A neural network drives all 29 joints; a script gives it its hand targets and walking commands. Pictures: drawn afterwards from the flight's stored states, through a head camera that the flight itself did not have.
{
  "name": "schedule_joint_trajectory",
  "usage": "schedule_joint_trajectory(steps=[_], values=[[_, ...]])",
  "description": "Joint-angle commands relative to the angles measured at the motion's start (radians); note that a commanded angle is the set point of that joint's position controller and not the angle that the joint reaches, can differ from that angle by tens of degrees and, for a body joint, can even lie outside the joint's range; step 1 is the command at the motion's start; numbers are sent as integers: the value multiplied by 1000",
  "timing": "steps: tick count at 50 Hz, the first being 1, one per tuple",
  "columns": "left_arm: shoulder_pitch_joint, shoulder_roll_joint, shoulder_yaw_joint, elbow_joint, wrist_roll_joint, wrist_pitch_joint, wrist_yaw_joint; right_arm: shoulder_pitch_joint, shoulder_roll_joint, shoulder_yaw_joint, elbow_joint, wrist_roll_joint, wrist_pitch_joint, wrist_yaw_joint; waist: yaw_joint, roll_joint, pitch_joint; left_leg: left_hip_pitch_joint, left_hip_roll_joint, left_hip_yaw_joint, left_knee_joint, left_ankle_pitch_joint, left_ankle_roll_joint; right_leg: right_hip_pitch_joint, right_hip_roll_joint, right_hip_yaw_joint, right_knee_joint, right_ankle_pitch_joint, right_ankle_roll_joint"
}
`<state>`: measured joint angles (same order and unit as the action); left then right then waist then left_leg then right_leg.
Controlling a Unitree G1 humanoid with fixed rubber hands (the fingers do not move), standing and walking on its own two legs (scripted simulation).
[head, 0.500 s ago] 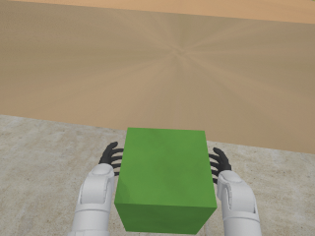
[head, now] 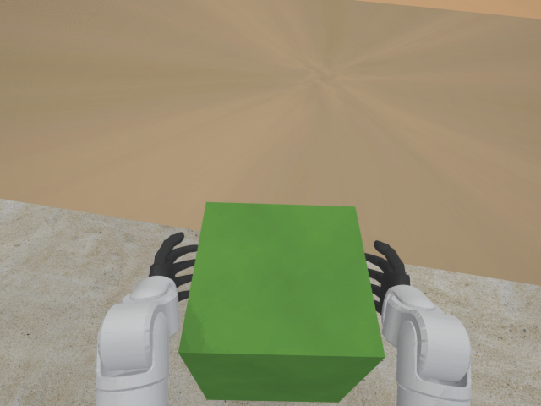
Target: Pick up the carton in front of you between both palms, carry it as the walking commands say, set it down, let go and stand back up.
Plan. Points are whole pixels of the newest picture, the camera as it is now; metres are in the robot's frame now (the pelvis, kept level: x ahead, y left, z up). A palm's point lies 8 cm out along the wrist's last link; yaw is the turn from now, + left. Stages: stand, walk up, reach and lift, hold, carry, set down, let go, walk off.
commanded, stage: carry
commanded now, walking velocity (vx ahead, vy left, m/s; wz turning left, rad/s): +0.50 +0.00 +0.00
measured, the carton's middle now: (276, 308) +0.28 +0.01 +0.02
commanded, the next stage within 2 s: none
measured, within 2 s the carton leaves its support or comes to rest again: neither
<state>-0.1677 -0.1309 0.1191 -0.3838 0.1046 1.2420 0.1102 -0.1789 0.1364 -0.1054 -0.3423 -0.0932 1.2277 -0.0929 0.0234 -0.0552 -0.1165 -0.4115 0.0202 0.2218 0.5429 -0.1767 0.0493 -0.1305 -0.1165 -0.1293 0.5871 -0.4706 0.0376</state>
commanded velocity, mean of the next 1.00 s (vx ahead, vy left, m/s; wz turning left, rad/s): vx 0.50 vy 0.00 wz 0.00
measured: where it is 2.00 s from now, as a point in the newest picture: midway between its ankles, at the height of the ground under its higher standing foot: (275, 203)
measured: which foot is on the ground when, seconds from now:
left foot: down 0.00-0.42, up 0.44-0.84, down 0.86-1.00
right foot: up 0.00-0.36, down 0.38-0.86, up 0.88-1.00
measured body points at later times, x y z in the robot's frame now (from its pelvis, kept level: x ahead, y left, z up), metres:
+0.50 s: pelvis +0.32 -0.03 +0.00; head +0.34 -0.03 +0.45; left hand +0.59 +0.14 +0.06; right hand +0.61 -0.16 +0.06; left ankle +0.15 +0.08 -0.63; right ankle +0.39 -0.09 -0.72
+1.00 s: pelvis +0.66 +0.03 +0.01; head +0.68 +0.04 +0.45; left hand +0.97 +0.18 +0.11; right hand +0.95 -0.13 +0.11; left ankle +0.72 +0.10 -0.72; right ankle +0.52 -0.08 -0.62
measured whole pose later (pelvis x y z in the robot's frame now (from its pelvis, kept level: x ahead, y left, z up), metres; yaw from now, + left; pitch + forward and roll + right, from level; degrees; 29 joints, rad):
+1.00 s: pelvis +0.66 +0.03 +0.01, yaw -1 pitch +3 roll +0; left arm -0.31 -0.12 0.17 -0.43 0.08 1.30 0.10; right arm -0.30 0.16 -0.14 -0.42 -0.10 1.29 -0.12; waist -0.02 -0.03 -0.02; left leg -0.39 0.02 0.25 0.51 -0.19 0.09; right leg -0.38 -0.05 -0.06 1.20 -0.40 -0.03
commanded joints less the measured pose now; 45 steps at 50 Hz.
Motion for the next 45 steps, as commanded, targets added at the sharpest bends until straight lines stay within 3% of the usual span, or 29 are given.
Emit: schedule_joint_trajectory(steps=[1,2,3,4,5,7,10,15,17,18,19,20,21,22,23,24,25,27,32,39,41,42,43,44,45], values=[[-596,-815,-740,-95,-459,26,-276,-480,822,652,-60,363,7,226,-57,359,-261,673,403,-752,-320,-129,197,-603,101,-1,502,-62,-16],[-589,-827,-732,-65,-463,30,-281,-491,829,654,-75,368,15,221,-49,245,-239,657,418,-708,-286,-7,211,-668,39,75,604,-57,-42],[-577,-838,-724,-44,-466,31,-286,-503,846,660,-75,368,19,218,-50,164,-243,641,403,-641,-266,101,205,-689,4,95,630,-28,-53],[-561,-856,-723,-23,-464,29,-288,-513,864,668,-77,370,19,219,-47,90,-254,620,385,-567,-275,127,173,-680,-19,106,592,28,-54],[-546,-873,-719,-10,-456,24,-288,-529,887,679,-84,380,18,222,-45,73,-243,584,354,-477,-296,163,138,-645,-28,102,502,77,-50],[-523,-904,-721,1,-430,6,-284,-537,925,701,-89,402,9,236,-45,119,-226,570,305,-353,-310,260,98,-596,7,53,373,140,-37],[-478,-945,-718,2,-398,-18,-269,-523,939,718,-100,426,0,257,-42,158,-207,570,248,-227,-307,350,84,-563,38,-1,199,245,-28],[-447,-924,-721,-16,-372,-28,-254,-471,906,718,-78,425,-10,273,-45,226,-135,500,203,-105,-286,520,52,-382,95,-107,-50,421,-54],[-431,-919,-723,-8,-376,-29,-258,-462,893,717,-79,417,-10,275,-31,230,-168,484,195,-45,-165,682,25,-208,132,-148,-93,455,-72],[-418,-920,-722,3,-375,-30,-261,-458,886,718,-77,413,-10,275,-16,209,-212,436,167,5,-34,699,-2,-50,170,-188,-136,422,-78],[-411,-918,-721,10,-375,-32,-266,-461,880,718,-76,408,-11,277,0,171,-271,323,143,13,131,561,-25,148,136,-151,-134,358,-78],[-399,-911,-715,20,-371,-33,-270,-468,877,719,-73,405,-10,280,20,40,-329,160,106,0,375,267,-48,296,-75,165,-196,141,-121],[-407,-913,-713,54,-366,-48,-275,-487,885,735,-98,410,-7,281,11,-254,-369,-152,-42,-71,646,-205,-84,469,-307,643,-335,112,-280],[-409,-938,-720,41,-388,-51,-279,-490,890,734,-75,405,-15,281,6,-159,-330,-249,2,-192,770,-293,-49,445,-327,627,-362,232,-296],[-427,-967,-730,27,-401,-59,-282,-490,913,732,-73,409,-25,282,4,-103,-324,-261,41,-216,800,-263,-25,392,-289,529,-340,363,-283],[-450,-992,-742,8,-410,-68,-284,-491,944,734,-67,410,-37,282,-2,9,-308,-254,81,-230,749,-209,-14,326,-267,434,-325,444,-243],[-478,-1009,-755,-15,-424,-75,-285,-485,967,734,-68,410,-49,279,-7,46,-293,-241,108,-237,671,-158,-14,272,-247,361,-330,494,-213],[-489,-1021,-772,-48,-443,-85,-289,-462,992,740,-73,402,-68,269,-9,0,-299,-188,100,-202,553,-111,-22,225,-211,251,-354,484,-180],[-434,-967,-778,-85,-461,-87,-307,-402,977,747,-102,364,-92,236,-3,-72,-230,-227,77,-108,264,-19,-51,238,-152,93,-378,560,-181],[-421,-839,-733,-119,-428,-40,-286,-442,855,737,-183,390,-33,228,4,-92,-108,-147,34,-16,-6,150,-20,259,-118,-17,-338,729,-147],[-469,-804,-720,-142,-427,-18,-275,-489,818,722,-207,407,-7,230,-7,-97,-122,-10,2,20,-42,125,-3,241,-112,-56,-231,859,-126],[-490,-782,-712,-151,-427,-5,-269,-495,799,710,-204,410,6,230,-22,-72,-161,139,-42,65,-80,97,-1,197,-83,-108,-98,895,-104],[-517,-757,-705,-161,-424,9,-263,-507,773,695,-199,410,19,230,-40,-24,-224,337,-40,51,-74,37,4,93,-49,-120,70,811,-80],[-555,-729,-701,-172,-427,25,-259,-520,744,677,-195,405,32,229,-64,111,-299,509,168,-258,-138,-108,51,-80,-9,-110,313,544,-48],[-602,-730,-708,-190,-439,43,-253,-557,727,665,-172,398,35,229,-59,378,-350,711,382,-694,-244,-153,199,-405,133,-51,582,107,-16]])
